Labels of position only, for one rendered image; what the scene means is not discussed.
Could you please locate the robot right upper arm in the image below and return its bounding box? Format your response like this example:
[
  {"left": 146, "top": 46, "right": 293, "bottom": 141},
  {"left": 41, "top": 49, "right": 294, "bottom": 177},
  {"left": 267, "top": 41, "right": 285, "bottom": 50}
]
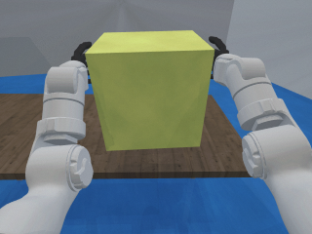
[{"left": 242, "top": 124, "right": 312, "bottom": 234}]

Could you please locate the robot right hand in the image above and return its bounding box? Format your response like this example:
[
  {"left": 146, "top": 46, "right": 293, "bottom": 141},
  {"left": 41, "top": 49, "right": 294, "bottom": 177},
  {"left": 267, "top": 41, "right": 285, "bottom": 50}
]
[{"left": 209, "top": 36, "right": 229, "bottom": 79}]

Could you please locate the robot left forearm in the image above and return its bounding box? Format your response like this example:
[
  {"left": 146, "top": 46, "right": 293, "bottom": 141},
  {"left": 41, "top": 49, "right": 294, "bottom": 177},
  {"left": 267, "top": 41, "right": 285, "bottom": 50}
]
[{"left": 25, "top": 60, "right": 89, "bottom": 187}]

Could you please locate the robot left hand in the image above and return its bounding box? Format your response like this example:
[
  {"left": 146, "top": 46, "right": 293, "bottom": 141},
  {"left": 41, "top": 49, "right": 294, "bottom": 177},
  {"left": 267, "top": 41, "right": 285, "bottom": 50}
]
[{"left": 71, "top": 41, "right": 92, "bottom": 84}]

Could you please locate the carton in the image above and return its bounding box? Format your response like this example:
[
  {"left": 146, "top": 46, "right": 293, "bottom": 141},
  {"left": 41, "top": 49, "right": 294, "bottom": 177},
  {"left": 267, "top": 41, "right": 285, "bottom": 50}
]
[{"left": 85, "top": 30, "right": 215, "bottom": 151}]

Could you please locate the table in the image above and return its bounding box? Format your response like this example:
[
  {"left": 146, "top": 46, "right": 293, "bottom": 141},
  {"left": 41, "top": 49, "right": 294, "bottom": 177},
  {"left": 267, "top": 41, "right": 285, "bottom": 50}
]
[{"left": 0, "top": 94, "right": 252, "bottom": 181}]

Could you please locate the robot left upper arm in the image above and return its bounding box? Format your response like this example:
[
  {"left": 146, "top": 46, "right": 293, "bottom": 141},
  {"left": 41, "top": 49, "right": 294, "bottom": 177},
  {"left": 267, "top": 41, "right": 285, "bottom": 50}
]
[{"left": 0, "top": 144, "right": 94, "bottom": 234}]

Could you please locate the robot right forearm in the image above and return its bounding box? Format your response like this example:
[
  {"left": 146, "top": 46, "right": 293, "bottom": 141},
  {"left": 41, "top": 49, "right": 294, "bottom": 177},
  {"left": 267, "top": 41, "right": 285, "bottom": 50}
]
[{"left": 213, "top": 54, "right": 312, "bottom": 159}]

